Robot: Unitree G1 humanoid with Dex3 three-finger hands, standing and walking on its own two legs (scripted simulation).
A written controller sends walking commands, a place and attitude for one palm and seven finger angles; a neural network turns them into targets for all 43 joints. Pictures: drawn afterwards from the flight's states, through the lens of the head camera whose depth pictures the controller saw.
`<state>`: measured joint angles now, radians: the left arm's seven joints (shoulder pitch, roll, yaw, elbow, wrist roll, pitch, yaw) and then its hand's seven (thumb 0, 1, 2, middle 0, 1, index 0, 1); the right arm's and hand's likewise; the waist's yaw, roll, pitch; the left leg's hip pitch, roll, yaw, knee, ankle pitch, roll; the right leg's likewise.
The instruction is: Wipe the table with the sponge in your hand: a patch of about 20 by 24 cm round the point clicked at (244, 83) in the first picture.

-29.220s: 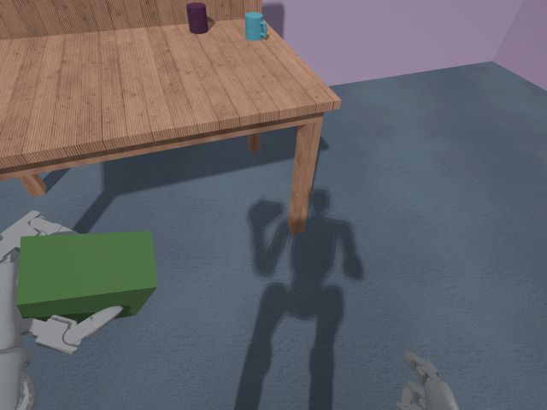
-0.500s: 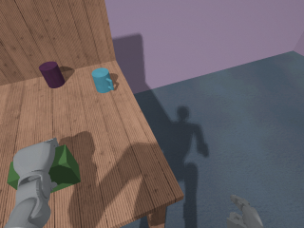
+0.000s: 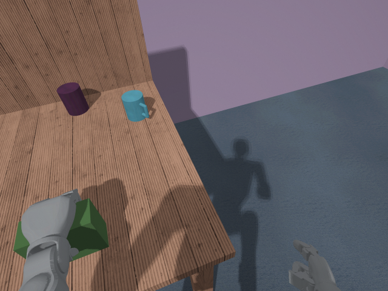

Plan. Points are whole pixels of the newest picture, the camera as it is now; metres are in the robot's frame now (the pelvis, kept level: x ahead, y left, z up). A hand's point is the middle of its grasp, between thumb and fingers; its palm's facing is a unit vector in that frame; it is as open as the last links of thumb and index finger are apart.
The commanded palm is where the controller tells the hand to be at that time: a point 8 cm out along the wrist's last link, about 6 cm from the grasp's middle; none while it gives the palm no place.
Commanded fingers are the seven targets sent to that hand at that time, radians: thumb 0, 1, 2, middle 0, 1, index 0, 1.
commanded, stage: wipe back along the first lane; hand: left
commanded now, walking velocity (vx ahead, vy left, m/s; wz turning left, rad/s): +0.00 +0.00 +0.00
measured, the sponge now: (70, 238) +0.21 +0.31 -0.01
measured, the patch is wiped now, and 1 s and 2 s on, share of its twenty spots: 1.00 1.00 1.00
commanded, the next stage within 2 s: lift the sponge slowly off the table in 0.18 s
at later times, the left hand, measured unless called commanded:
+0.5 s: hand (64, 247) +0.18 +0.29 +0.03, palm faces -0.01 -0.08 -1.00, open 9.9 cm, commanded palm +0.14 +0.27 +0.07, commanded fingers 0.00 0.10 1.30 -1.20 -1.60 -1.20 -1.60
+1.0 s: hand (64, 253) +0.17 +0.27 +0.04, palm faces -0.02 -0.11 -0.99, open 9.9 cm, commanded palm +0.14 +0.27 +0.11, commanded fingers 0.00 0.10 1.30 -1.20 -1.60 -1.20 -1.60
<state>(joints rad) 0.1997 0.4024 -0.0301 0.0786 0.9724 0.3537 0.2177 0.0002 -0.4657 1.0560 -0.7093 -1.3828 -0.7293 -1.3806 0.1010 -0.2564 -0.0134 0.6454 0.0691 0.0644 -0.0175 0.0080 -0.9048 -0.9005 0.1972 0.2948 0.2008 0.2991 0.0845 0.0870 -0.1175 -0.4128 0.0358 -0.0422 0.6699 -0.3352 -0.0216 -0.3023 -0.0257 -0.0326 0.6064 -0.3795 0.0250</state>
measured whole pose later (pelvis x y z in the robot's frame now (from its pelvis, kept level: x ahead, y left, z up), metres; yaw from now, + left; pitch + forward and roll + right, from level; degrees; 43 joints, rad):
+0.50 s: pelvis +0.00 +0.00 +0.00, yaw +0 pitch +2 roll -1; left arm 0.36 0.39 -0.07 -0.08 0.97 0.37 0.22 0.01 -0.46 1.06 -0.71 -1.38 -0.73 -1.38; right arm 0.08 -0.24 -0.01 0.63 0.06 0.06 -0.01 0.01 -0.90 -0.90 0.20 0.29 0.20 0.30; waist 0.10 0.09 -0.11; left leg -0.37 0.04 -0.04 0.67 -0.34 -0.02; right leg -0.26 -0.02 -0.03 0.61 -0.39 0.02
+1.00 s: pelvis -0.02 -0.01 +0.01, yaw +1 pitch -2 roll -1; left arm 0.30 0.40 -0.09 -0.07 0.95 0.34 0.15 -0.01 -0.48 1.06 -0.72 -1.38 -0.74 -1.37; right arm 0.06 -0.23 0.00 0.67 0.05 0.02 -0.04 0.01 -0.90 -0.90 0.20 0.29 0.20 0.30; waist 0.12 0.10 -0.05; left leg -0.29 0.04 -0.06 0.61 -0.30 -0.04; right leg -0.18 -0.01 -0.05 0.56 -0.35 0.01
